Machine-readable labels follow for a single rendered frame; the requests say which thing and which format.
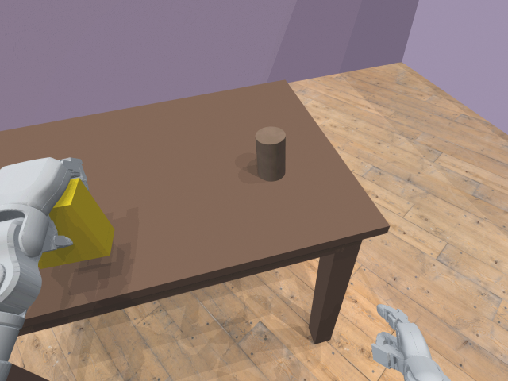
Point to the robot right forearm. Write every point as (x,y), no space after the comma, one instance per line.
(421,368)

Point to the sponge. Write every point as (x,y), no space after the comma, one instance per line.
(77,216)

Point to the right robot hand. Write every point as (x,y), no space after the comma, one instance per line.
(391,351)

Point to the table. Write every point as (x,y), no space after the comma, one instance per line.
(179,183)

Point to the left robot hand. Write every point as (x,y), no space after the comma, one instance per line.
(40,184)

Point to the robot left forearm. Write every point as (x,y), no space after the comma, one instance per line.
(22,233)

